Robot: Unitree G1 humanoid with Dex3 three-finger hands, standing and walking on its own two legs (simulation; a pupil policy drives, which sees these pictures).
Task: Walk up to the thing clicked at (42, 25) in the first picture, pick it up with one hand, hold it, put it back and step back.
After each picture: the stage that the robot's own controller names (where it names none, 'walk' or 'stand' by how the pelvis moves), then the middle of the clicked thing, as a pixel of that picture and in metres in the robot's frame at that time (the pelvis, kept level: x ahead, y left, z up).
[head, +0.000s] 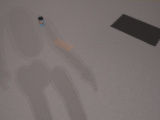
stand; (41, 21) +1.69 +0.56 -0.72
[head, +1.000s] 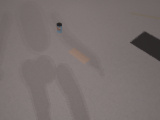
walk; (59, 27) +1.60 +0.28 -0.69
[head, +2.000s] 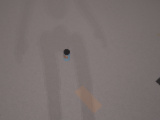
walk; (66, 55) +1.04 +0.14 -0.71
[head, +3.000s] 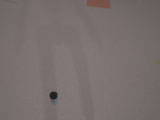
walk; (53, 98) +0.62 +0.19 -0.71
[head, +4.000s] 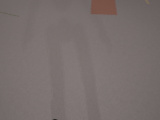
walk; out of the picture +0.41 +0.21 -0.71
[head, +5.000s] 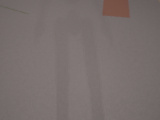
stand; out of the picture +0.33 +0.18 -0.72
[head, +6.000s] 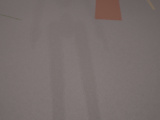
stand; out of the picture +0.32 +0.19 -0.72
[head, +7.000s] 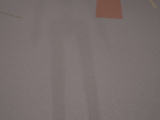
stand; out of the picture +0.32 +0.20 -0.73
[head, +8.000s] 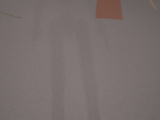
stand; out of the picture +0.31 +0.20 -0.73
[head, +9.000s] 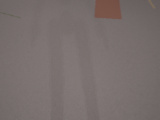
stand; out of the picture +0.31 +0.20 -0.73
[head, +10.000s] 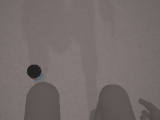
go down; (35, 73) +0.38 +0.21 -0.39
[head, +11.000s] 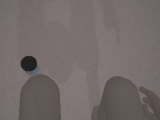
go down; (30, 66) +0.39 +0.22 -0.31
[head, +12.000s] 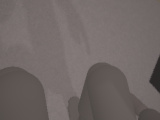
close in; out of the picture +0.37 +0.25 -0.22
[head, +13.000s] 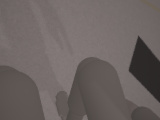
close; out of the picture +0.38 +0.26 -0.22
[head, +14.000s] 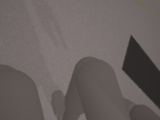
close; out of the picture +0.37 +0.26 -0.22
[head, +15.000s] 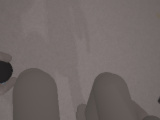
lift; out of the picture +0.30 +0.26 -0.13
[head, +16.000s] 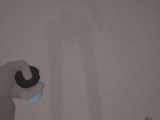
lift; (30, 85) +0.31 +0.18 +0.03
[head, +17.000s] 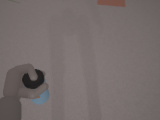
hold; (37, 87) +0.32 +0.17 +0.00
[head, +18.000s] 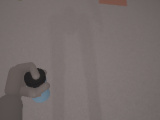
hold; (38, 86) +0.32 +0.17 +0.00
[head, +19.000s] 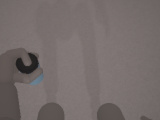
crouch; (31, 70) +0.37 +0.18 -0.06
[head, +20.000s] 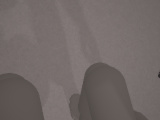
lower; out of the picture +0.39 +0.25 -0.20
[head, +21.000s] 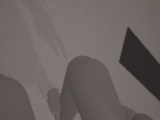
lower; out of the picture +0.41 +0.28 -0.22
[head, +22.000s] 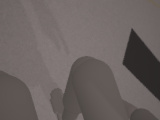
lower; out of the picture +0.40 +0.28 -0.22
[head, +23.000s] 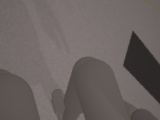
lower; out of the picture +0.40 +0.27 -0.22
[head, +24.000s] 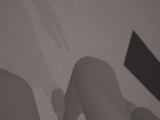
loosen; out of the picture +0.39 +0.28 -0.22
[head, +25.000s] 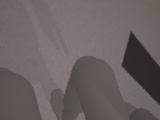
withdraw; out of the picture +0.38 +0.25 -0.22
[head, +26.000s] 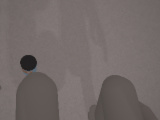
walk; (29, 65) +0.40 +0.22 -0.29
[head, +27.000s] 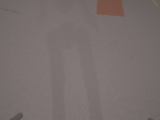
stand; out of the picture +0.33 +0.16 -0.65
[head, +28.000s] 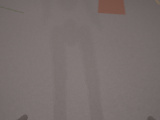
stand; out of the picture +0.35 +0.17 -0.66
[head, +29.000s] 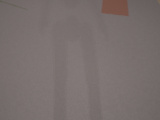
stand; out of the picture +0.36 +0.17 -0.68
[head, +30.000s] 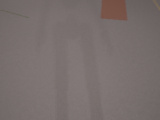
walk; out of the picture +0.36 +0.17 -0.72
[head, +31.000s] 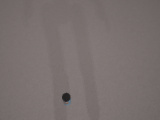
walk; (66, 99) +0.47 +0.13 -0.70
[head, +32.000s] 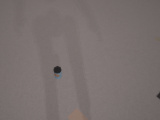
walk; (57, 72) +0.75 +0.18 -0.71
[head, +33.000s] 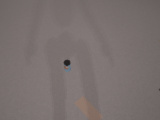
stand; (67, 65) +0.98 +0.18 -0.71
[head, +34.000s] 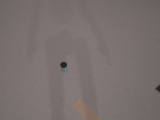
stand; (64, 67) +0.97 +0.20 -0.73
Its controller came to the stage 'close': yes
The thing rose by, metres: 0.71
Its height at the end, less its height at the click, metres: +0.00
